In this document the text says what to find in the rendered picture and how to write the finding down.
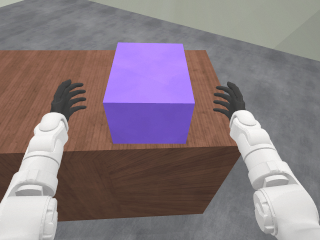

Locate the robot right hand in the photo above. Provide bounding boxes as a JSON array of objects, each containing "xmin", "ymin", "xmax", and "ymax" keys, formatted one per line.
[{"xmin": 213, "ymin": 81, "xmax": 246, "ymax": 121}]

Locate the right robot forearm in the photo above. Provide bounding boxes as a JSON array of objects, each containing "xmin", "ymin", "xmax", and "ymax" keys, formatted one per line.
[{"xmin": 229, "ymin": 110, "xmax": 320, "ymax": 224}]

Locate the carton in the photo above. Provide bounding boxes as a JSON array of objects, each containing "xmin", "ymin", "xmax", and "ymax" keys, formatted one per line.
[{"xmin": 103, "ymin": 42, "xmax": 195, "ymax": 144}]

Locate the robot left hand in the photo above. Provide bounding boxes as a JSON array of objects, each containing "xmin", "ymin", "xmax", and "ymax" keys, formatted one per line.
[{"xmin": 50, "ymin": 79, "xmax": 87, "ymax": 122}]

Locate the left robot forearm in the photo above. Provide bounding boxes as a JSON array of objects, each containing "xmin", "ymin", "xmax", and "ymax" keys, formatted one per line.
[{"xmin": 0, "ymin": 112, "xmax": 69, "ymax": 209}]

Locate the robot left upper arm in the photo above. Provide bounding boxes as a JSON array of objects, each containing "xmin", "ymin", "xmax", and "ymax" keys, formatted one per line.
[{"xmin": 0, "ymin": 195, "xmax": 58, "ymax": 240}]

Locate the robot right upper arm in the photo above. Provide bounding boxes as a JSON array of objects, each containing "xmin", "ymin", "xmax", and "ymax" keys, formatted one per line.
[{"xmin": 253, "ymin": 184, "xmax": 320, "ymax": 240}]

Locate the pedestal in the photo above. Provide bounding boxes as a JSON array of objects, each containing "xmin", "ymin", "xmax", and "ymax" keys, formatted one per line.
[{"xmin": 0, "ymin": 50, "xmax": 241, "ymax": 222}]

